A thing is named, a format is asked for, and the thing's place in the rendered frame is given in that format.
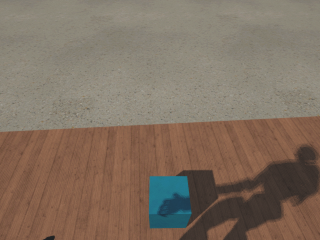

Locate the carton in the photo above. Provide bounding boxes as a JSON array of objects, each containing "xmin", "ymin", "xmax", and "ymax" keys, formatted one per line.
[{"xmin": 149, "ymin": 176, "xmax": 192, "ymax": 229}]

